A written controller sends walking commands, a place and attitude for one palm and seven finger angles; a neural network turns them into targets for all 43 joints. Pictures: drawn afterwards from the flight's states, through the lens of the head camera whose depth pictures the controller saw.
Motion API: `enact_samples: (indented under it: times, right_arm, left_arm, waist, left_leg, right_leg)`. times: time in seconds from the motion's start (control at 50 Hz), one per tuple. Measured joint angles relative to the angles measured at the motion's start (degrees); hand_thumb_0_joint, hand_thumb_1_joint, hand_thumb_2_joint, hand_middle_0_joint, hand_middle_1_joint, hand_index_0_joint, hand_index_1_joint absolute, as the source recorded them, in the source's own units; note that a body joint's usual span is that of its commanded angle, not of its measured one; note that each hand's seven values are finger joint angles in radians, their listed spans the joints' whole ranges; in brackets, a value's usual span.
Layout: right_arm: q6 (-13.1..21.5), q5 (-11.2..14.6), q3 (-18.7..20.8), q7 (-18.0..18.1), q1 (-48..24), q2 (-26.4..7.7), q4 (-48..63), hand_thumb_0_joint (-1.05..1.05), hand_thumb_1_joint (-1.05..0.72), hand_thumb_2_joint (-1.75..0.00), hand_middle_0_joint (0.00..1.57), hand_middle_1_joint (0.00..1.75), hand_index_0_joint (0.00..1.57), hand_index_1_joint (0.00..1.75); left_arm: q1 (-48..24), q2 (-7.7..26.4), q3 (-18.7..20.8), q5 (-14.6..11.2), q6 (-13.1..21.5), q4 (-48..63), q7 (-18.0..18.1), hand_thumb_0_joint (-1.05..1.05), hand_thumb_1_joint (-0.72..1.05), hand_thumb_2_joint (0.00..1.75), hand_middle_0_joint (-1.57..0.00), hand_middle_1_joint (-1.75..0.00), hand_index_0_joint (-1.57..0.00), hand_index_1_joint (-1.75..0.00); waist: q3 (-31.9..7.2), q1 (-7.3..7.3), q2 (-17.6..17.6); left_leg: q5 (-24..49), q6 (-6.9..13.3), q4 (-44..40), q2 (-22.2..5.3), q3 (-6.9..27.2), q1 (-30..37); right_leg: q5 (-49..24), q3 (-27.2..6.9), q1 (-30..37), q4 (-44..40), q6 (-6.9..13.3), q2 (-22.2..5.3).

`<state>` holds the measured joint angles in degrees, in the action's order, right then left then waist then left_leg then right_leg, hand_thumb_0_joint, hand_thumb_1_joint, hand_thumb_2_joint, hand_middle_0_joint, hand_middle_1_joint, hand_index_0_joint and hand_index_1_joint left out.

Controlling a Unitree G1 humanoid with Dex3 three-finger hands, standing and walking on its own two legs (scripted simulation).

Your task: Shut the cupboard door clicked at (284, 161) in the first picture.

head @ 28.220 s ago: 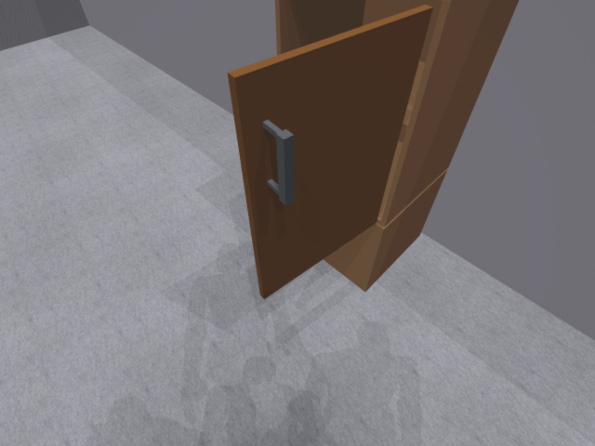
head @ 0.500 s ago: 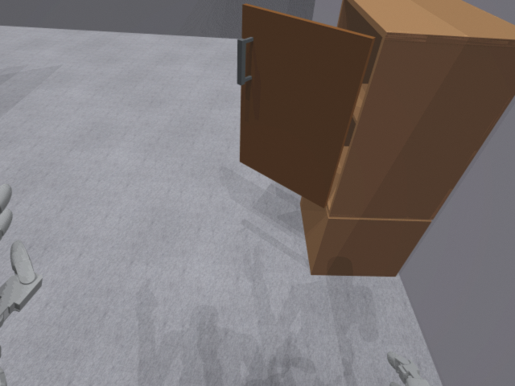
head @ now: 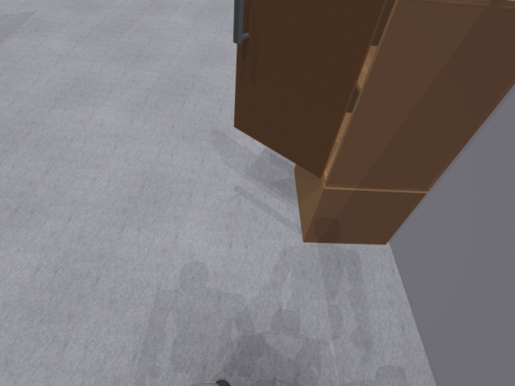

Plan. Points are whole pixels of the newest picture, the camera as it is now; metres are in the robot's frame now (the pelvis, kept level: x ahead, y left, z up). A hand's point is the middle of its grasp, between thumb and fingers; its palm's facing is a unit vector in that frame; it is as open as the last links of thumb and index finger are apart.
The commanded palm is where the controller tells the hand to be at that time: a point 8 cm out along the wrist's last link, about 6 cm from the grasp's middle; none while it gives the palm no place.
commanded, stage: let the arm hang, fingers relaxed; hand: left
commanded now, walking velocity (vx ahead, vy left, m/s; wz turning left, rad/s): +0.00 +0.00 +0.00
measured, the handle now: (242, 16) +1.04 +0.11 +0.10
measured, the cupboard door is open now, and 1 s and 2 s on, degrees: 51 51 51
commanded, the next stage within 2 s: look to check the result in 0.62 s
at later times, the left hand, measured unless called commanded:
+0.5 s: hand out of the picture +0.02 +0.21 -0.16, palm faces +0.02 -0.96 -0.27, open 7.4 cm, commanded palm none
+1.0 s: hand out of the picture +0.06 +0.23 -0.15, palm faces -0.03 -0.94 -0.34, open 7.4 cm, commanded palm none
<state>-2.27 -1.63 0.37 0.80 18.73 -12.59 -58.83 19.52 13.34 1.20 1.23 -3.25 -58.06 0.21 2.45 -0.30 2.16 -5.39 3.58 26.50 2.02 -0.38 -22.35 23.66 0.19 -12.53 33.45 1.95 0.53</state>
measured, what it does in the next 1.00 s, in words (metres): stands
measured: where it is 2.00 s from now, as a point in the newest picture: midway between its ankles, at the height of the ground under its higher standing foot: outside the picture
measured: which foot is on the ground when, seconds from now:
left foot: down 0.00-1.00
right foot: down 0.00-1.00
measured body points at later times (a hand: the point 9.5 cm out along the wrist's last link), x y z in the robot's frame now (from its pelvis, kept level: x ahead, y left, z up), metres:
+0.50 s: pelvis +0.00 +0.00 +0.01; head +0.00 -0.01 +0.46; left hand +0.02 +0.26 -0.14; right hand +0.06 -0.29 -0.13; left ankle +0.11 +0.07 -0.73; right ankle -0.04 -0.13 -0.73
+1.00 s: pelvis +0.04 -0.02 +0.01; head +0.06 -0.03 +0.46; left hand +0.06 +0.27 -0.13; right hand +0.09 -0.30 -0.14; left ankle +0.11 +0.07 -0.73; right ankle -0.04 -0.13 -0.73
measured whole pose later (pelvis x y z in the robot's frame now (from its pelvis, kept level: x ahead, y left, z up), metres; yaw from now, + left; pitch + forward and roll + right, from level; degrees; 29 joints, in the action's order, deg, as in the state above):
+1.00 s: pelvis +0.04 -0.02 +0.01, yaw -1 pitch -1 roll +0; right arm 0.2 -0.7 1.0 0.6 8.3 -16.9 -64.4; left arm 13.0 17.5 1.0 0.8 0.2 -65.7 0.9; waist 2.5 -0.5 -1.0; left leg -4.8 2.6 19.7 2.3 -1.9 -14.3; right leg 17.3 -1.5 -1.1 19.1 0.3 0.4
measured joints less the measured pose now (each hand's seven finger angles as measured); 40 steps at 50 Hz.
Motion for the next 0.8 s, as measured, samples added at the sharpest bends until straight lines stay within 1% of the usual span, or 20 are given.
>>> enact_samples:
  times: [0.04,0.06,0.1,0.16,0.18,0.22,0.26,0.34,0.4,0.46,0.52,0.54,0.58,0.62,0.7,0.8]
  right_arm:
    - [0.0,0.1,0.3,0.2,-0.6,0.1,-0.7,0.01,-0.9,-0.89,0.2,0.3,0.2,0.3]
    - [0.0,0.2,0.5,0.2,-1.2,0.1,-1.0,0.01,-0.9,-0.89,0.2,0.3,0.2,0.3]
    - [0.1,0.5,1.0,0.2,-2.6,-0.4,-1.5,0.01,-0.9,-0.89,0.2,0.3,0.2,0.3]
    - [0.6,0.7,1.6,0.1,-3.9,-1.3,-2.1,0.01,-0.9,-0.89,0.2,0.3,0.2,0.3]
    - [0.7,0.8,1.6,0.0,-4.3,-1.6,-2.3,0.01,-0.9,-0.89,0.2,0.3,0.2,0.3]
    - [1.0,0.9,1.6,0.0,-5.1,-2.0,-2.8,0.01,-0.9,-0.89,0.2,0.3,0.2,0.3]
    - [1.1,0.8,1.4,0.0,-5.9,-1.9,-3.4,0.01,-0.9,-0.89,0.2,0.3,0.2,0.3]
    - [1.3,0.4,1.3,-0.1,-7.3,-1.9,-3.5,0.01,-0.9,-0.89,0.2,0.3,0.2,0.3]
    - [1.3,0.2,1.4,-0.1,-8.3,-2.4,-3.2,0.01,-0.9,-0.89,0.2,0.3,0.2,0.3]
    - [1.1,0.2,1.7,-0.1,-8.9,-3.2,-3.2,0.01,-0.9,-0.89,0.2,0.3,0.2,0.3]
    - [1.0,0.3,2.3,-0.1,-8.8,-4.0,-3.4,0.01,-0.9,-0.89,0.2,0.3,0.2,0.3]
    - [1.1,0.3,2.3,-0.1,-8.6,-4.3,-3.6,0.01,-0.9,-0.89,0.2,0.3,0.2,0.3]
    - [1.5,0.4,2.2,-0.1,-8.3,-4.6,-4.0,0.01,-0.9,-0.89,0.2,0.3,0.2,0.3]
    - [1.7,0.5,1.8,0.0,-8.1,-4.3,-4.7,0.01,-0.9,-0.89,0.2,0.3,0.2,0.3]
    - [1.8,0.4,1.2,-0.2,-7.9,-3.7,-5.0,0.01,-0.9,-0.89,0.2,0.3,0.2,0.3]
    - [1.9,0.4,1.1,-0.3,-8.3,-4.1,-5.0,0.01,-0.9,-0.89,0.2,0.3,0.2,0.3]
  left_arm:
    - [1.3,0.7,0.4,0.0,0.6,-1.4,0.0,0.01,0.94,0.9,-0.21,-0.3,-0.2,-0.3]
    - [1.7,0.9,0.6,0.1,1.0,-2.2,0.1,0.01,0.93,0.9,-0.2,-0.3,-0.2,-0.3]
    - [2.5,1.3,0.8,0.2,1.5,-3.8,0.2,0.01,0.93,0.9,-0.2,-0.3,-0.2,-0.3]
    - [3.2,1.7,0.7,-0.1,1.8,-6.2,0.5,0.01,0.92,0.9,-0.2,-0.3,-0.2,-0.3]
    - [3.2,1.9,0.6,-0.2,1.9,-6.9,0.6,0.01,0.92,0.9,-0.2,-0.3,-0.2,-0.3]
    - [2.7,2.2,0.4,-0.3,2.0,-7.8,0.9,0.01,0.92,0.9,-0.2,-0.3,-0.2,-0.3]
    - [1.8,2.4,0.3,-0.3,1.9,-8.3,1.0,0.01,0.91,0.9,-0.2,-0.3,-0.2,-0.3]
    - [-1.0,2.0,0.2,0.2,1.7,-7.3,0.9,0.01,0.91,0.9,-0.2,-0.3,-0.2,-0.3]
    - [-3.2,1.5,0.3,0.4,2.2,-5.6,0.6,0.0,0.91,0.9,-0.2,-0.3,-0.2,-0.3]
    - [-4.3,1.0,0.3,0.4,3.0,-4.4,0.2,0.0,0.91,0.9,-0.2,-0.3,-0.2,-0.3]
    - [-4.6,0.8,0.2,0.2,3.1,-4.7,0.0,0.0,0.91,0.9,-0.2,-0.3,-0.2,-0.3]
    - [-4.7,0.8,0.2,0.1,3.1,-5.1,0.0,0.0,0.91,0.9,-0.2,-0.3,-0.2,-0.3]
    - [-5.0,0.9,0.0,-0.2,3.1,-5.9,0.1,0.0,0.91,0.9,-0.2,-0.3,-0.2,-0.3]
    - [-5.4,1.4,0.0,-0.3,2.9,-6.6,0.2,0.0,0.91,0.9,-0.2,-0.3,-0.2,-0.3]
    - [-6.6,2.0,0.0,-0.1,2.4,-6.6,0.2,0.0,0.91,0.9,-0.2,-0.3,-0.2,-0.3]
    - [-7.5,2.5,0.0,-0.1,2.9,-6.0,-0.1,0.0,0.91,0.9,-0.2,-0.3,-0.2,-0.3]
  waist:
    - [-0.4,0.47,-0.4]
    - [-0.4,0.68,-0.9]
    - [-0.1,0.65,-2.2]
    - [-0.4,0.41,-4.5]
    - [-0.5,0.35,-5.1]
    - [-0.7,0.25,-5.9]
    - [-1.2,0.27,-5.2]
    - [-2.7,0.5,-3.5]
    - [-2.9,0.69,-2.5]
    - [-2.7,0.74,-2.2]
    - [-2.6,0.38,-2.9]
    - [-2.4,0.22,-3.3]
    - [-1.9,-0.11,-3.7]
    - [-1.4,-0.34,-2.7]
    - [-1.2,-0.39,-0.8]
    - [-0.1,-0.29,-1.5]
  left_leg:
    - [0.7,-0.1,-2.8,0.5,-0.6,0.6]
    - [0.7,-0.3,-3.6,0.7,-0.9,0.8]
    - [-0.6,-1.1,-3.6,0.8,-0.8,1.2]
    - [-2.6,-1.9,-1.0,0.3,-0.2,1.4]
    - [-1.9,-1.7,-0.4,0.0,-0.1,1.6]
    - [1.4,-0.7,0.0,-0.6,-0.1,2.6]
    - [1.0,0.3,0.2,-0.3,-0.5,3.8]
    - [-0.1,0.2,-2.7,0.7,-1.4,4.8]
    - [-0.7,-0.2,-6.0,1.6,-1.5,5.0]
    - [-1.1,-1.2,-7.3,1.9,-1.1,4.7]
    - [-3.9,-2.2,-2.9,1.0,-0.4,3.1]
    - [-3.6,-2.2,-1.6,0.5,-0.1,2.8]
    - [0.9,-1.2,-0.9,-0.5,0.2,3.5]
    - [0.9,-0.1,-0.5,-0.4,-0.2,4.5]
    - [0.6,-0.1,-3.5,0.5,-1.2,5.9]
    - [2.6,-0.3,-7.4,1.2,-1.3,6.2]
  right_leg:
    - [-0.8,-0.4,1.6,-4.1,0.6,-0.2]
    - [-3.0,-0.9,2.1,-6.1,0.2,-0.3]
    - [-7.0,-1.0,3.0,-7.8,-0.9,-0.4]
    - [-7.4,-0.3,4.9,-8.7,-2.1,0.0]
    - [-7.1,-0.1,5.6,-8.6,-2.3,0.3]
    - [-6.3,0.1,6.7,-7.9,-2.6,0.9]
    - [-5.6,-0.3,7.6,-7.3,-2.5,0.6]
    - [-3.3,-1.3,6.6,-6.5,-1.1,-0.4]
    - [-3.2,-1.7,5.3,-6.9,-0.3,-1.1]
    - [-5.9,-1.4,5.2,-8.9,-0.9,-1.4]
    - [-7.6,-0.4,6.4,-10.1,-1.8,-0.6]
    - [-7.3,-0.1,6.9,-10.1,-1.9,-0.1]
    - [-6.4,0.2,8.0,-9.5,-2.1,1.0]
    - [-5.5,-0.2,8.9,-9.0,-2.3,0.9]
    - [-5.3,-1.1,8.7,-9.4,-1.7,-0.2]
    - [-6.0,-1.2,7.9,-10.8,-1.9,-0.9]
